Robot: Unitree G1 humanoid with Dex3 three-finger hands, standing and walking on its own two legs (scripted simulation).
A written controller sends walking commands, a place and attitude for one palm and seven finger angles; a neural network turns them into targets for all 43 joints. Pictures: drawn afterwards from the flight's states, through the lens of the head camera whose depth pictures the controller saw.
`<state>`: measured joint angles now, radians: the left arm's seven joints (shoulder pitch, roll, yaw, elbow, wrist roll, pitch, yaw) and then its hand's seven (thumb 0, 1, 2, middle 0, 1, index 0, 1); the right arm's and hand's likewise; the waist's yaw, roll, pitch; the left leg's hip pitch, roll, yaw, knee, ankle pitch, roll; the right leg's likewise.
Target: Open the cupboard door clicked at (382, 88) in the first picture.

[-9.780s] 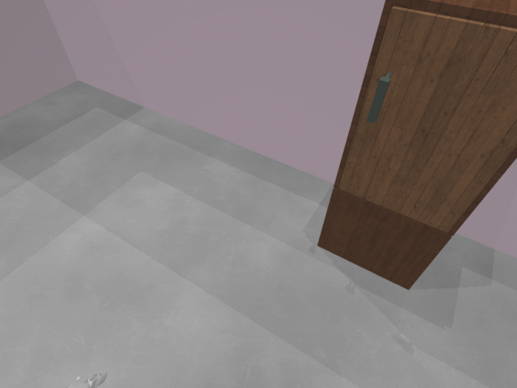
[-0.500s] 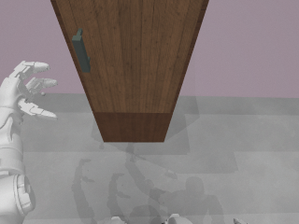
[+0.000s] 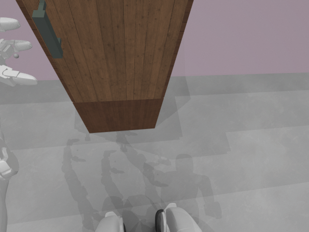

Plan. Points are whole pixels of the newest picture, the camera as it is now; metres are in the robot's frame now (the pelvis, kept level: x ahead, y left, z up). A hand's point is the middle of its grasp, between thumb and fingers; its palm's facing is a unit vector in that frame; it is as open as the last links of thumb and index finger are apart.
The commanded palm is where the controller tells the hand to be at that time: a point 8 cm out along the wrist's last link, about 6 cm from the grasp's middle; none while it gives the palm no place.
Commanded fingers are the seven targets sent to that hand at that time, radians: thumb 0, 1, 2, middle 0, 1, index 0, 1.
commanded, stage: move the hooked fingers beside the handle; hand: left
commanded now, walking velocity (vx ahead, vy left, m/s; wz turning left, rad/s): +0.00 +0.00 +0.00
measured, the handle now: (50, 30) +0.60 +0.21 +0.10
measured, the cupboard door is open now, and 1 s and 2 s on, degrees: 0 0 0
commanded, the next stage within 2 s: slide the fingers in behind the handle in 1.28 s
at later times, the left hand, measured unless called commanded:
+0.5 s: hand (21, 42) +0.56 +0.27 +0.09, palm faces +0.00 -1.00 -0.02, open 14.0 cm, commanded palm +0.54 +0.30 +0.09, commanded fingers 0.00 -0.50 0.30 -0.30 -1.20 -0.30 -1.20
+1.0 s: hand (23, 48) +0.54 +0.26 +0.09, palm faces +0.02 -1.00 -0.02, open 14.0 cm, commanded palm +0.54 +0.30 +0.09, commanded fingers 0.00 -0.50 0.30 -0.30 -1.20 -0.30 -1.20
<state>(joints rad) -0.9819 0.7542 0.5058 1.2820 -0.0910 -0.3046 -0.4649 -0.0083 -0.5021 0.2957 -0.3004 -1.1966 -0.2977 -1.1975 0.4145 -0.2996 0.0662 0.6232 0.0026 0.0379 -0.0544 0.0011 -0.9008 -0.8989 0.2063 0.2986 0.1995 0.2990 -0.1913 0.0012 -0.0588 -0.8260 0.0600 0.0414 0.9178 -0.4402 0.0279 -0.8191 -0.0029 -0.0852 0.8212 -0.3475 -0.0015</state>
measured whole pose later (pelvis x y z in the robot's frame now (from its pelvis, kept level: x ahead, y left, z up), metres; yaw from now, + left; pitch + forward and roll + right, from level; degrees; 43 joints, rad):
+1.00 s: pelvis +0.02 +0.00 +0.00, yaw +0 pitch +23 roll -4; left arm -1.02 0.78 0.51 1.29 -0.05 -0.29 -0.44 -0.01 -0.50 0.30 -0.30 -1.20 -0.30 -1.20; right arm 0.41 -0.29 0.07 0.57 -0.01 0.12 -0.02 0.00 -0.90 -0.90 0.21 0.30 0.20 0.30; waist -0.21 0.01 -0.07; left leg -0.86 0.08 0.02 0.94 -0.47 0.02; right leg -0.84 0.02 -0.10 0.81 -0.36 0.00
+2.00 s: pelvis +0.02 +0.00 +0.00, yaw +0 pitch +23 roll -5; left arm -1.01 0.70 0.46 1.23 -0.09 -0.30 -0.36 -0.01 -0.50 0.30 -0.30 -1.20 -0.22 -1.17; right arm 0.44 -0.27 0.06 0.60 -0.02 0.11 0.00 0.00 -0.90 -0.90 0.21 0.30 0.20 0.30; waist -0.20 0.02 -0.08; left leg -0.88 0.07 0.01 0.95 -0.48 0.03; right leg -0.85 0.02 -0.10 0.81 -0.37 0.00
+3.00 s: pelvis +0.01 -0.01 -0.01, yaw +3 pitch +23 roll -4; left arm -1.11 0.61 0.30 1.29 -0.12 -0.34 -0.22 -0.01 -0.50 0.30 -0.30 -1.20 -0.04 -1.16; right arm 0.43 -0.27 0.05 0.69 -0.04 0.03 0.01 0.00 -0.90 -0.90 0.20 0.30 0.20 0.30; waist -0.17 0.02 -0.07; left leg -0.92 0.04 -0.04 0.97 -0.46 0.01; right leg -0.87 -0.01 -0.14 0.85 -0.38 -0.01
